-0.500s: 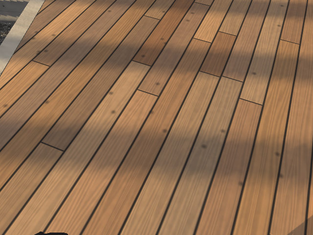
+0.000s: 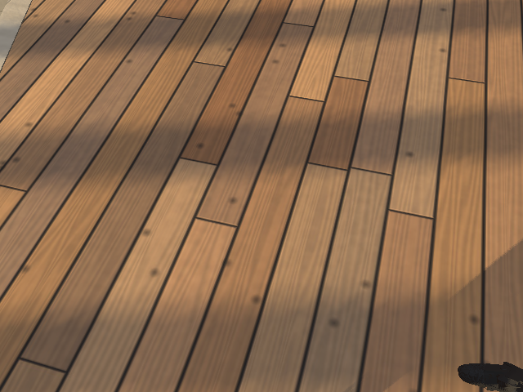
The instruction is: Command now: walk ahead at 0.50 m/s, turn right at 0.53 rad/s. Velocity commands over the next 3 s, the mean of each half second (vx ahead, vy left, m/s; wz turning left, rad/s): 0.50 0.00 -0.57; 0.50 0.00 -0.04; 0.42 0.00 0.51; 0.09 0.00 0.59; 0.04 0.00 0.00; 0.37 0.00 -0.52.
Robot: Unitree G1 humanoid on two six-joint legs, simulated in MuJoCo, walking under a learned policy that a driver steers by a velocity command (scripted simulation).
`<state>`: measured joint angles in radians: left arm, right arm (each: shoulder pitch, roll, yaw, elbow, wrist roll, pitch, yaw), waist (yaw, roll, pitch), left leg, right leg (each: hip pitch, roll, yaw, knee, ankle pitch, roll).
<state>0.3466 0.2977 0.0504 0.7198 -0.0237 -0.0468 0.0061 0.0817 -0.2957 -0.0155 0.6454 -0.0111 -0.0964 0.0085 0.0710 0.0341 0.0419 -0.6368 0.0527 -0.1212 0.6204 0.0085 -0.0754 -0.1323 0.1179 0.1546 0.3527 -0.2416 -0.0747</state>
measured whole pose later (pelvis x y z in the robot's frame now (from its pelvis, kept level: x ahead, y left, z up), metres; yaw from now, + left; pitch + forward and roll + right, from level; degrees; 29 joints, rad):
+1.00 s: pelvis +0.51 -0.11 +0.00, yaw -16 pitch +0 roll -2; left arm 0.31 0.26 0.06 0.78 0.02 -0.09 -0.01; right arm 0.19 -0.29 -0.05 0.79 0.02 -0.04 0.02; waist 0.04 0.05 0.03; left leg -0.69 0.11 -0.07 0.80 0.05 -0.02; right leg 0.01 0.06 -0.17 0.22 -0.24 -0.05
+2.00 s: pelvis +0.90 -0.15 -0.01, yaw +20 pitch +1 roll -1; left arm 0.11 0.28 0.06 0.73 0.01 0.01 0.03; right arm 0.19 -0.31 -0.07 0.63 0.01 0.07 -0.01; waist 0.02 0.01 0.08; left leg -0.43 0.05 -0.01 0.82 -0.38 -0.05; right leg -0.31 -0.04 -0.13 0.42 -0.12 -0.02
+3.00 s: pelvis +1.10 -0.10 -0.03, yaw -2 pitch +3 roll +1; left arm 0.48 0.29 0.08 0.82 -0.02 -0.03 0.03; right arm -0.04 -0.27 -0.05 0.67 0.01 -0.12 0.04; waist 0.09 0.01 0.03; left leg -0.49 -0.03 -0.02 0.47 -0.05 0.01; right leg 0.07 0.01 0.21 0.42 -0.51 -0.04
